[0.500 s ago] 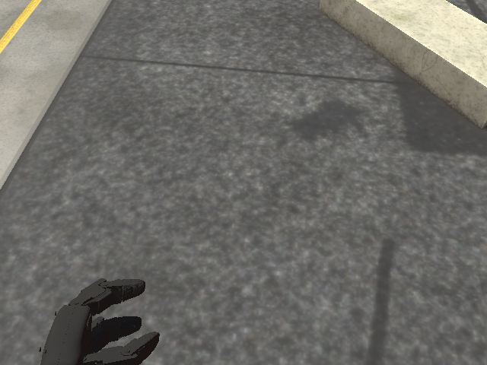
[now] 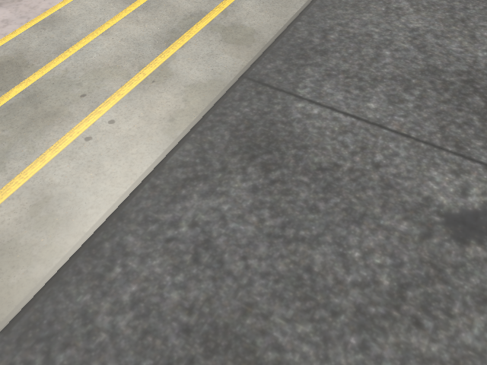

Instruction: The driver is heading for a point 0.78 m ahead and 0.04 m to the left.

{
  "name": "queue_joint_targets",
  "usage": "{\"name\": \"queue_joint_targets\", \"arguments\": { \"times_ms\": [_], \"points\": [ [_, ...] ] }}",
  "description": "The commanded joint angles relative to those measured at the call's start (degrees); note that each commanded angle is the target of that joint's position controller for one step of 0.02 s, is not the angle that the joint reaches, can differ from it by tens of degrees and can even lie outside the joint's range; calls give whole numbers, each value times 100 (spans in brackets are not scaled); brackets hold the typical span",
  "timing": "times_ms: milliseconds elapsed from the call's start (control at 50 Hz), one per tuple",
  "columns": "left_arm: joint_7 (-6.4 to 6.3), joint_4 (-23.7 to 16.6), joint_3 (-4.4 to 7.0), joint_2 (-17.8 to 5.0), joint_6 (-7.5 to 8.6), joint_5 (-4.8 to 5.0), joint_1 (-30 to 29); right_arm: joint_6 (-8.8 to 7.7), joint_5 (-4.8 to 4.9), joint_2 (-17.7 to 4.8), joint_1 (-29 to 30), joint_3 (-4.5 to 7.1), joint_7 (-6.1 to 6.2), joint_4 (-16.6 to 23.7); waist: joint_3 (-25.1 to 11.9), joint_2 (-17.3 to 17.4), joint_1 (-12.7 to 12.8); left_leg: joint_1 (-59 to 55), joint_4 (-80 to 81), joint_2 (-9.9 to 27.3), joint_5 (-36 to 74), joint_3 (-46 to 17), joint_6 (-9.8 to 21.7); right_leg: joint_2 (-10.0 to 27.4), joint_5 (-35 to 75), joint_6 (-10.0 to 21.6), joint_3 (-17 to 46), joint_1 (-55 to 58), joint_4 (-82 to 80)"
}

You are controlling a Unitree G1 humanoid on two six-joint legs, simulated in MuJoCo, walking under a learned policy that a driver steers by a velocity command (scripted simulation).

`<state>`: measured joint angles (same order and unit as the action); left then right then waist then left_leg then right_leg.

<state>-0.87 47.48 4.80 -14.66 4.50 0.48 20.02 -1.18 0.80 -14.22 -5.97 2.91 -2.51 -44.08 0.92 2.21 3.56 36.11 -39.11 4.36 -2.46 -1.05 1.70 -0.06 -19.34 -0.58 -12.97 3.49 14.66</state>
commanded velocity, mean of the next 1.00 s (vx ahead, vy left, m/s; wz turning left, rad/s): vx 0.40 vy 0.00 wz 0.05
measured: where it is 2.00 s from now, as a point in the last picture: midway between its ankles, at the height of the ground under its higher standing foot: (245, 336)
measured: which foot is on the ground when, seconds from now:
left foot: up 0.00-0.06, down 0.08-0.60, up 0.62-1.00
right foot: down 0.00-0.10, up 0.12-0.56, down 0.58-1.00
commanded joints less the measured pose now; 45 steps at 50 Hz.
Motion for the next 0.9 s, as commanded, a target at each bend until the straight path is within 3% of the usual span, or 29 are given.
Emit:
{"name": "queue_joint_targets", "arguments": {
  "times_ms": [20, 40, 60, 80, 100, 120, 140, 160, 180, 200, 220, 280, 340, 380, 440, 500, 540, 560, 580, 600, 620, 640, 660, 680, 700, 740, 780, 820, 900],
  "points": [
    [-49, -236, 272, -1130, -50, 77, -53, -94, 9, -437, 576, 86, -106, 680, 362, -673, -119, 91, 225, -191, -920, 443, 289, 1776, 3814, 775, 427, 140, 285],
    [-66, -261, 281, -1202, -83, 79, -112, -80, 20, -567, 234, 161, -116, 645, 62, -782, -347, -541, 268, -438, -1157, 665, 417, 1721, 4917, 683, 283, 109, 894],
    [-82, -293, 266, -1221, -129, 99, -208, -83, 46, -796, -555, 307, -105, 452, -389, -688, -801, -1665, 638, -766, -889, 834, 600, 1501, 5544, 519, 55, -136, 1987],
    [-112, -373, 209, -1143, -112, 61, -155, -66, 69, -1249, -1558, 521, -21, 188, -961, -383, -1223, -3454, 747, -692, -536, 316, 866, 1258, 4770, 260, -10, -1258, 3470],
    [-51, -753, -33, -407, 27, -155, 150, -78, 122, -2046, -1850, 700, 72, 181, -1421, 1242, -889, -5482, 1148, 906, -1175, -2867, 1928, 230, 186, -222, 173, -3988, 5745],
    [10, -817, -81, -522, 277, -12, -124, -170, 37, -1796, -1919, 573, 70, 388, -2348, 907, -1022, -6008, 2130, 1539, -1465, -4822, 2370, -202, -1452, -171, 1680, -4668, 6579],
    [61, -996, 8, -867, 387, 207, -709, -236, -24, -1380, -1777, 459, 62, 351, -1675, 511, -1152, -5706, 2199, 1358, -1025, -3940, 2038, 99, -1003, -26, 1900, -5166, 6594],
    [45, -1043, -31, -815, 448, 170, -864, -269, 19, -1163, -1482, 400, 79, 380, -1187, 245, -966, -4992, 2119, 1097, -547, -3144, 1822, 346, -539, 77, 1859, -5093, 6155],
    [2, -1009, 0, -837, 457, 7, -929, -263, 42, -952, -1068, 338, 91, 444, -797, -61, -727, -4203, 2146, 867, 34, -2572, 1646, 541, -262, 64, 1812, -4779, 5637],
    [-8, -1008, 57, -902, 409, -73, -884, -265, -4, -788, -812, 271, 115, 551, -632, 11, -519, -3603, 2267, 717, 575, -2236, 1591, 655, -51, 32, 1823, -4346, 5321],
    [9, -1033, 66, -864, 338, -97, -851, -266, -26, -758, -715, 256, 134, 610, -547, 24, -395, -3256, 2396, 617, 820, -2135, 1602, 656, 51, -21, 1815, -4092, 5131],
    [28, -1103, -4, -610, 191, -135, -949, -290, 13, -973, -803, 311, 229, 562, -315, -51, -312, -2658, 2571, 445, 1385, -1701, 1589, 563, 409, -256, 1612, -3961, 4302],
    [58, -1292, -110, -397, 174, -131, -1662, -239, 57, -1079, -979, 340, 326, 479, -133, 131, -534, -2265, 2524, 62, 1050, -1299, 1274, 293, 1580, -372, 1495, -3645, 2865],
    [145, -1269, -163, -343, 199, -64, -1886, -225, 44, -986, -1163, 293, 342, 384, -180, 300, -718, -2308, 2540, 49, 588, -1130, 1123, 179, 2403, -354, 1391, -3298, 2102],
    [234, -1352, -146, -488, 229, 11, -2208, -244, 42, -1010, -1473, 262, 305, 218, -34, 342, -899, -2791, 2438, 428, 210, -1365, 1069, 223, 2562, -132, 1463, -3372, 1710],
    [279, -1443, -101, -667, 246, 21, -2253, -237, -2, -1126, -1542, 290, 309, 96, 115, 351, -840, -3561, 2200, 821, 743, -1465, 964, 250, 1876, 240, 1478, -3681, 1535],
    [287, -1340, -32, -798, 243, 26, -1738, -213, -17, -1183, -1365, 304, 325, 89, -93, 370, -520, -3763, 1604, 723, 2256, -1174, 802, 28, 1512, 499, 1266, -3040, 1371],
    [272, -1136, 63, -942, 238, 7, -1049, -185, -45, -1129, -1290, 277, 330, 117, -549, 239, -183, -3691, 760, 444, 3110, -882, 691, -140, 1690, 670, 1134, -2120, 1273],
    [265, -971, 127, -1177, 226, -26, -166, -173, -135, -990, -1244, 199, 355, 243, -1270, -164, 160, -2977, -624, 146, 2417, -618, 515, 443, 2164, 990, 1935, -690, 1405],
    [289, -929, 245, -1677, 205, -71, 274, -266, -134, -609, -1895, 83, 336, 348, -1844, -1556, -62, -824, -2817, -816, -605, -188, -10, 1645, 1503, 1963, 4496, 1234, 1045],
    [330, -899, 149, -1306, 183, 48, 263, -365, -133, -737, -1837, 55, 290, 362, -1827, -1740, -50, 204, -3416, -927, -2870, -633, -86, 1934, 906, 2117, 5888, 1512, 276],
    [301, -1007, 63, -1020, 155, 47, -175, -428, -8, -1052, -1310, 130, 242, 454, -987, -1106, -29, 573, -3671, -618, -2563, -761, -94, 1846, 1146, 1882, 5191, 839, 287],
    [274, -1121, 22, -921, 110, -12, -491, -464, -21, -1029, -891, 113, 235, 541, -588, -507, -81, 443, -3534, -428, -2231, -620, -124, 1613, 2231, 1714, 4427, 115, 351],
    [270, -1164, -10, -871, 74, -22, -664, -469, -136, -1010, -660, 131, 250, 623, -311, -130, -191, 320, -3229, -298, -2089, -496, -204, 1425, 3498, 1662, 3882, -483, 373],
    [253, -1179, -28, -850, 72, -36, -694, -434, -220, -1003, -650, 160, 274, 683, -363, -160, -324, 29, -2882, -174, -1961, -493, -265, 1248, 4332, 1602, 3535, -788, 373],
    [212, -1138, -25, -894, 40, -48, -738, -315, -222, -798, -829, 122, 331, 652, -503, -489, -490, -289, -2387, -216, -1850, -403, -450, 993, 5143, 1564, 3126, -1096, 374],
    [141, -1065, 49, -1112, -20, -22, -633, -213, -205, -707, -797, 93, 404, 661, -642, -604, -505, -335, -1932, -355, -1603, -315, -608, 875, 5521, 1554, 2927, -1216, 430],
    [49, -998, 88, -1222, -132, 39, -513, -141, -202, -689, -581, 89, 446, 696, -774, -610, -451, -378, -1470, -469, -1173, -332, -697, 782, 5315, 1422, 2897, -1276, 522],
    [-134, -938, 92, -1193, -372, 111, -363, -76, -136, -650, 58, 90, 412, 818, -783, -769, -260, -387, -665, -621, -495, -503, -715, 629, 4237, 997, 3176, -1199, 677]
  ]
}}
